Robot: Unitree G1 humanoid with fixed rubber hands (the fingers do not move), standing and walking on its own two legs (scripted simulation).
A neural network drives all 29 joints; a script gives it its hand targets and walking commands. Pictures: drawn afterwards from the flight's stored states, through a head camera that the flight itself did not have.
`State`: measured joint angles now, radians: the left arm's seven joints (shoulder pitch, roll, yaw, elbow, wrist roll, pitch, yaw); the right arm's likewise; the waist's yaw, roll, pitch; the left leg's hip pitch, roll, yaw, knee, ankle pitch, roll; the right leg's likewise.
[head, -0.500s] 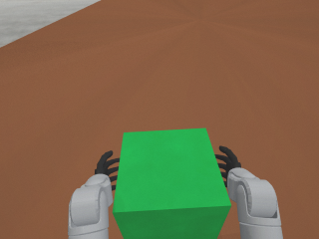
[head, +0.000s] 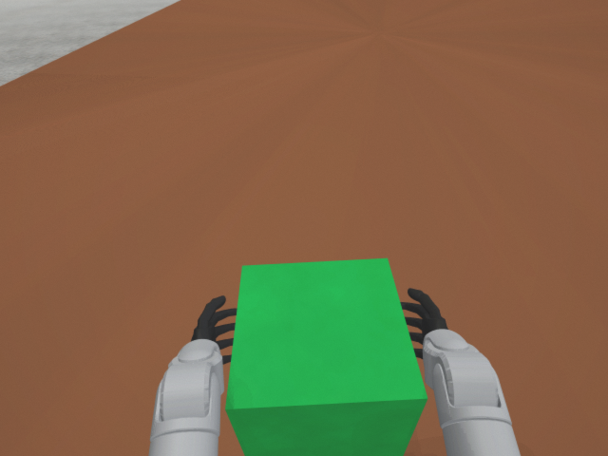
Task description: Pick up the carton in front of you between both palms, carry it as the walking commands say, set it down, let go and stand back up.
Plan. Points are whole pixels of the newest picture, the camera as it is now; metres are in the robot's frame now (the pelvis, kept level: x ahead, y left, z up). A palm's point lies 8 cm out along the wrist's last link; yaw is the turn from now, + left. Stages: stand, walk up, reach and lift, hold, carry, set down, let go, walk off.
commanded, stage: carry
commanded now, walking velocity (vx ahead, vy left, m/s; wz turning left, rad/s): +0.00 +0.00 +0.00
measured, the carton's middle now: (320, 370) +0.29 +0.00 -0.03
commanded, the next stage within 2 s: hold in 0.56 s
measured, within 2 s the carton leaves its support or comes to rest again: neither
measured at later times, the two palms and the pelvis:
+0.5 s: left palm (206, 349) +0.28 +0.15 +0.04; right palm (431, 340) +0.28 -0.15 +0.04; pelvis -0.01 +0.00 +0.00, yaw +0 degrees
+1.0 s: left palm (191, 373) +0.25 +0.16 +0.05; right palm (427, 349) +0.27 -0.14 +0.05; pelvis -0.03 -0.01 +0.01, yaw +4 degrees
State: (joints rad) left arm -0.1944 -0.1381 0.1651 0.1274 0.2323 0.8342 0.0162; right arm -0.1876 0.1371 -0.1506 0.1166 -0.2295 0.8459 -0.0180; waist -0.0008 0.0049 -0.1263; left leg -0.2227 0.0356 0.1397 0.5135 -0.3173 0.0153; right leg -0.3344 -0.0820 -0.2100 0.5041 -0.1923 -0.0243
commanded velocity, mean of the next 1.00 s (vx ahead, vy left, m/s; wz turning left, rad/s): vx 0.00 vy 0.00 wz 0.00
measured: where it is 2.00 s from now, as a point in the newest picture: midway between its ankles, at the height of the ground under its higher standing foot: outside the picture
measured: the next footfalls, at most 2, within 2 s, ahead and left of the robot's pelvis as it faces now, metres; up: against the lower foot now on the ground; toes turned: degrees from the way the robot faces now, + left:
none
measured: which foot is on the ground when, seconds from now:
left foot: down 0.00-1.00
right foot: down 0.00-1.00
